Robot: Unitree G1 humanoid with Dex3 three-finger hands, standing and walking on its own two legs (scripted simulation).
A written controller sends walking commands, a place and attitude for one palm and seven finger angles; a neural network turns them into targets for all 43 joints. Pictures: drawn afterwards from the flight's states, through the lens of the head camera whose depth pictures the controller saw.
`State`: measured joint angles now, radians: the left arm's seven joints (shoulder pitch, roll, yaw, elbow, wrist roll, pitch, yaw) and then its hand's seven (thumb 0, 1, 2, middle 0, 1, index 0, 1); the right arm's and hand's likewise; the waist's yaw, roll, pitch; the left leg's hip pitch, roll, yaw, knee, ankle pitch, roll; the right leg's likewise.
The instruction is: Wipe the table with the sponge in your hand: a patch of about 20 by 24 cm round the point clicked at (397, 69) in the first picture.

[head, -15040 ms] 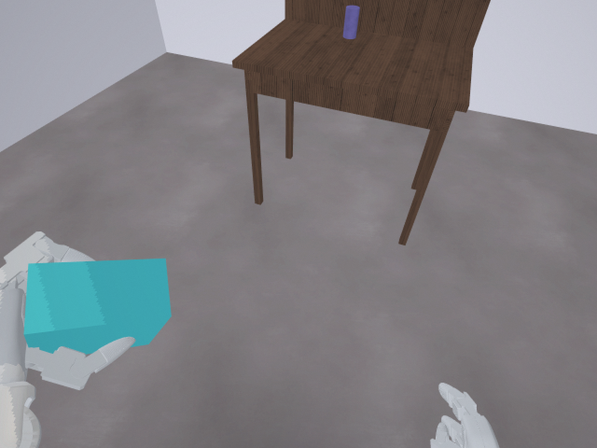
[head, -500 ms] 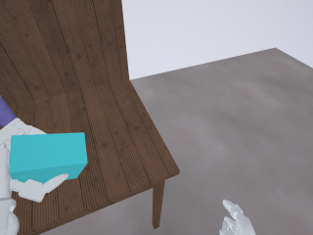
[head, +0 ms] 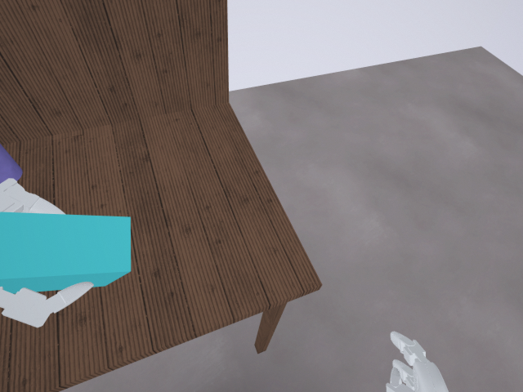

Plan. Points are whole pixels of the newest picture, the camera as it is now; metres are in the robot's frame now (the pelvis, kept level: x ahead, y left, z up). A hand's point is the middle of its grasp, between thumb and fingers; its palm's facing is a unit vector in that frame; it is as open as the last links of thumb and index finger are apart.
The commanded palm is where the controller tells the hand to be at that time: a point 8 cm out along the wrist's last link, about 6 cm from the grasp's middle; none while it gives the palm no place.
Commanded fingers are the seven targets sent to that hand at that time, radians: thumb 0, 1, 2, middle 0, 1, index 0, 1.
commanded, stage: come to a stop and stand still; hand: left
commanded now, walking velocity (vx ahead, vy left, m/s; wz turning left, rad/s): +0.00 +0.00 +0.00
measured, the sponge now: (81, 255) +0.24 +0.24 +0.12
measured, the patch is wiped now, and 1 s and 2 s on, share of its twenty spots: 0.00 0.00 0.00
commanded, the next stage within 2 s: look again from close up in 0.56 s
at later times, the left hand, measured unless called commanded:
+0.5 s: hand (27, 269) +0.21 +0.27 +0.15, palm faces +0.33 -0.85 -0.41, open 10.2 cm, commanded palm +0.15 +0.30 +0.18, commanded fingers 0.00 0.10 1.30 -1.20 -1.60 -1.20 -1.60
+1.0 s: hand (16, 287) +0.19 +0.26 +0.15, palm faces +0.30 -0.86 -0.42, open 10.2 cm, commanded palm +0.13 +0.30 +0.18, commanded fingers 0.00 0.10 1.30 -1.20 -1.60 -1.20 -1.60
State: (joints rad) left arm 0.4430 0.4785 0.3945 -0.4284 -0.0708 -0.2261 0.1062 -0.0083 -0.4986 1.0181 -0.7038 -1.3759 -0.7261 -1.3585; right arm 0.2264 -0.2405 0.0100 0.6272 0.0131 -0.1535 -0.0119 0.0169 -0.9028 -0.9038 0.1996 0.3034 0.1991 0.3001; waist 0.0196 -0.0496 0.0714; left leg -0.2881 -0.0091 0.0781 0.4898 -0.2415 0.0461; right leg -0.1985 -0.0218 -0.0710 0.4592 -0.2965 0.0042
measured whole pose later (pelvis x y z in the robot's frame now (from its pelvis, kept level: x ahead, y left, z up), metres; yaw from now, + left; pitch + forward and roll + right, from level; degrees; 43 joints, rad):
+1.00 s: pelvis -0.03 +0.02 +0.00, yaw -1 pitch +0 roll -2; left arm 0.48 0.41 0.36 -0.51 -0.05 -0.19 0.09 -0.01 -0.50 1.02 -0.70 -1.38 -0.72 -1.36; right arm 0.20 -0.21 0.03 0.57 0.01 -0.12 -0.04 0.02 -0.90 -0.90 0.20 0.30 0.20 0.30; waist 0.01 -0.03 0.07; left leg -0.26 -0.01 0.10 0.44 -0.18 0.08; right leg -0.16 -0.02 -0.05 0.37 -0.20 0.03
